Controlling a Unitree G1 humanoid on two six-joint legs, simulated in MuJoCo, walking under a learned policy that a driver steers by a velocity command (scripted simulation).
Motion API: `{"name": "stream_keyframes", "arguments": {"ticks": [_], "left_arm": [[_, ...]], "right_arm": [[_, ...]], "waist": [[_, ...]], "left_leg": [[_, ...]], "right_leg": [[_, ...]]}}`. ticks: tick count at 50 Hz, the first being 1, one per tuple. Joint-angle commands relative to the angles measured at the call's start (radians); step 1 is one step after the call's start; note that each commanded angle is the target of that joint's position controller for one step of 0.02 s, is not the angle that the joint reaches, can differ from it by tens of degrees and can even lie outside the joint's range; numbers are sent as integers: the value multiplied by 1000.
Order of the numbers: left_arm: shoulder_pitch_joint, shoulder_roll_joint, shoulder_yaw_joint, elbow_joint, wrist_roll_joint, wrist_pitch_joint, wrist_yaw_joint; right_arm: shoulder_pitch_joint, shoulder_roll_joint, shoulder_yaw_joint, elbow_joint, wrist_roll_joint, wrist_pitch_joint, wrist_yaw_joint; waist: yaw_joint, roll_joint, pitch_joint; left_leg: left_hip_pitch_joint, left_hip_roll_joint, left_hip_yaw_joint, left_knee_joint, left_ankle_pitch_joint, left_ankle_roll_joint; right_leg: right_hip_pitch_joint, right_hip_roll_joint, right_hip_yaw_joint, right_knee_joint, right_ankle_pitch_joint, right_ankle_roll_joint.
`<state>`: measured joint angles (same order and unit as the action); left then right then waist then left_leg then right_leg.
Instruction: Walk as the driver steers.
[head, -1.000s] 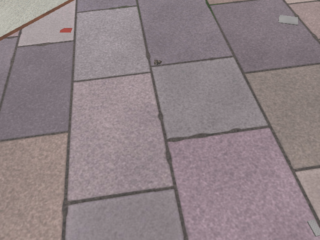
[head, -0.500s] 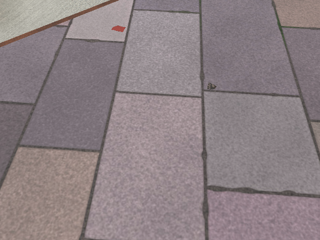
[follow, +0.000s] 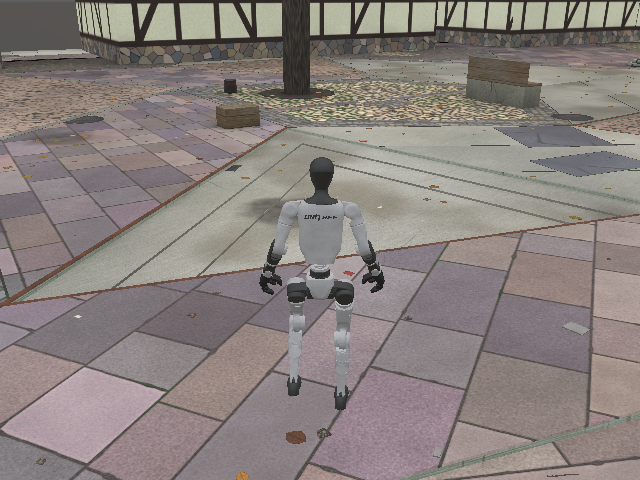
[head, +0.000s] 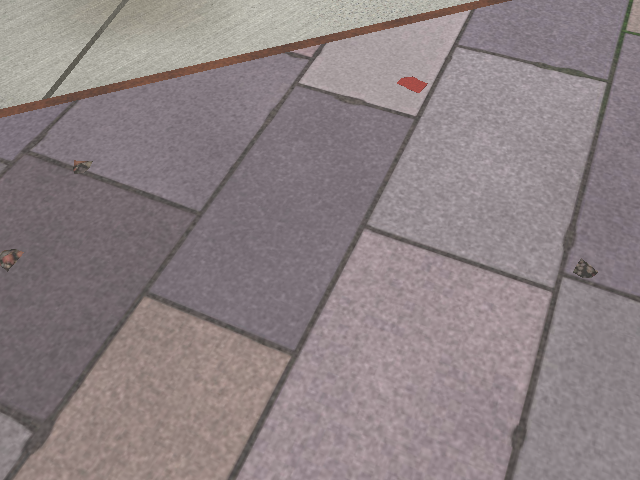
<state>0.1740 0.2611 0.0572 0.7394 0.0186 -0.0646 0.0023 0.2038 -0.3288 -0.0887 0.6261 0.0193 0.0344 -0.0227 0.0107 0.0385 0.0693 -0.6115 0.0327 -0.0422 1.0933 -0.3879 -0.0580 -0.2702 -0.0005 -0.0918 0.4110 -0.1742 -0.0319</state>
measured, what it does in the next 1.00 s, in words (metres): walks ahead, turning left: left foot, then right foot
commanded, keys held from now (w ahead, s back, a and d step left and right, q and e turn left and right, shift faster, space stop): q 0.36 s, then no key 0.60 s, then w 0.04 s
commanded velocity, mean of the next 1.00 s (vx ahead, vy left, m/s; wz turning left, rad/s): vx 0.04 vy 0.00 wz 0.35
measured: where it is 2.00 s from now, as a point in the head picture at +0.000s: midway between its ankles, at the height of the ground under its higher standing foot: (277, 383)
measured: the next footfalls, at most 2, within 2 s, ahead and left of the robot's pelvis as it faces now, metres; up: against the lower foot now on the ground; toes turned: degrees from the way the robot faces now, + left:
left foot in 0.24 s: +0.16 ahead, +0.15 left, +0.00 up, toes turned +12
right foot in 0.62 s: +0.19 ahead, -0.09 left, +0.00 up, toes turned +18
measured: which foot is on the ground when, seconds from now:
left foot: up 0.00-0.22, down 0.24-1.00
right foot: down 0.00-0.24, up 0.26-0.60, down 0.62-1.00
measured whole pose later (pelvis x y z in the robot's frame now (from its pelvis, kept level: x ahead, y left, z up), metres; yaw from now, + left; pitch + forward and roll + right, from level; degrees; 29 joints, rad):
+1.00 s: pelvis +0.13 +0.01 -0.01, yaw +18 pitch -1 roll +0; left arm 0.18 0.23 0.01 0.76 0.02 -0.02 0.00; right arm 0.21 -0.24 -0.05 0.75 -0.02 0.02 -0.02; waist 0.00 -0.01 0.02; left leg -0.28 -0.03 -0.11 0.54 -0.24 -0.02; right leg -0.21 0.01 -0.01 0.54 -0.31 -0.01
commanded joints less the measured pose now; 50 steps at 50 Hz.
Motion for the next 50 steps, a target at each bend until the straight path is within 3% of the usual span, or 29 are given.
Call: {"name": "stream_keyframes", "arguments": {"ticks": [1,4,8,10,11,12,13,14,15,16,17,20,23,27,30,31,32,33,34,35,37,40,44,48,50], "left_arm": [[-62,174,48,-56,-10,3,16],[-78,188,52,-43,-21,20,20],[-54,219,64,-23,-44,33,11],[-65,220,66,-19,-60,37,11],[-32,196,61,-6,-59,37,9],[1,162,49,-18,-25,33,5],[17,109,23,-64,22,30,2],[-42,155,35,-54,2,32,-2],[-75,171,39,-65,-25,38,-1],[-69,163,39,-54,-21,43,9],[-79,172,43,-53,-9,49,19],[-29,148,38,-37,-13,63,19],[-39,112,22,-37,-15,69,19],[-60,119,20,-53,-20,71,8],[-16,93,16,-45,-15,60,-7],[-7,97,14,-46,1,56,-10],[7,162,22,-59,22,52,-7],[-48,185,23,-48,30,51,-7],[-122,118,4,-76,25,45,-7],[-125,98,-1,-75,19,40,-6],[-78,123,3,-57,7,29,-5],[-36,103,-6,-48,6,29,2],[-9,97,-9,-46,-1,32,8],[0,83,-13,-40,-3,34,6],[18,82,-13,-27,-4,40,5]], "right_arm": [[35,-25,-2,-67,-5,-1,10],[-23,-30,-3,-82,-5,-1,28],[-84,-54,-17,-119,-5,9,49],[-49,-61,-28,-117,-5,10,54],[14,-95,-45,-100,-11,8,46],[96,-206,-77,-100,-15,4,23],[78,-288,-80,-128,-36,-2,13],[98,-208,-61,-124,-36,-17,23],[54,-181,-49,-117,-29,-30,26],[6,-155,-44,-111,-12,-32,22],[-34,-140,-38,-117,-3,-27,16],[-92,-131,-29,-127,-26,-16,2],[-82,-125,-27,-109,-24,-14,-5],[-73,-116,-17,-87,-31,-7,2],[-97,-78,4,-72,-22,-5,8],[-61,-47,15,-55,-25,-9,9],[-22,-16,24,-48,-39,-15,8],[9,-14,20,-57,-36,-20,8],[-16,-53,13,-45,-48,-21,3],[-48,-60,8,-39,-46,-20,2],[-77,-41,11,-31,-52,-9,0],[-54,-30,13,-4,-38,-11,7],[-49,-15,14,26,-39,-26,5],[-33,-11,13,52,-34,-31,1],[-8,-2,15,75,-31,-28,-4]], "waist": [[-18,-144,-167],[-3,-148,-158],[12,-159,-131],[-20,-151,-136],[-44,-105,-169],[-61,81,-236],[-18,289,-292],[-89,149,-374],[-68,100,-299],[-40,49,-246],[-26,43,-212],[17,81,-222],[-2,91,-231],[-32,123,-204],[8,109,-172],[8,77,-165],[-22,-59,-166],[-90,-250,-129],[-77,-237,-105],[-65,-213,-97],[-34,-196,-88],[-23,-132,-58],[-5,-50,-80],[-1,-16,-102],[0,-34,-106]], "left_leg": [[25,44,-6,-125,130,-6],[106,37,30,-267,219,15],[150,16,69,-415,169,57],[241,-16,99,-567,224,95],[378,-45,90,-657,336,130],[609,112,-136,-673,760,207],[764,356,-500,-649,1001,441],[724,355,-497,-682,906,472],[668,297,-397,-689,814,416],[604,235,-329,-697,696,350],[539,204,-305,-712,625,317],[419,157,-243,-728,639,307],[392,142,-227,-717,568,298],[352,152,-281,-716,388,292],[302,118,-289,-675,280,242],[270,80,-273,-654,213,190],[220,-1,-200,-527,88,122],[241,-76,-83,-511,-26,76],[332,-38,-76,-520,17,48],[358,-40,-74,-557,99,50],[395,-34,-86,-587,185,52],[382,-25,-100,-609,193,73],[373,-15,-114,-623,264,69],[391,-9,-122,-618,320,70],[384,-39,-89,-603,124,76]], "right_leg": [[147,-289,133,-127,558,-198],[133,-277,50,-126,481,-171],[187,-304,30,-59,421,-139],[194,-289,-1,47,433,-97],[149,-236,-44,181,426,-52],[-48,-153,-96,432,175,30],[-366,0,-46,741,-525,108],[-388,-9,139,848,-529,107],[-412,-30,154,854,-452,93],[-416,-50,155,797,-374,88],[-397,-57,157,739,-319,92],[-265,-23,129,650,-237,113],[-187,-24,127,498,-201,120],[-107,-21,121,362,-187,102],[35,-7,91,103,-51,63],[104,-33,119,11,39,41],[150,-183,274,-41,159,-9],[13,-284,388,-81,121,-123],[-66,-269,389,-112,13,-143],[-60,-205,330,-100,-77,-96],[-57,-149,274,-90,-165,-36],[-51,-105,215,-67,-199,-7],[4,-82,182,-12,-104,-10],[28,-65,159,15,-44,-7],[23,-52,157,-10,-237,-19]]}}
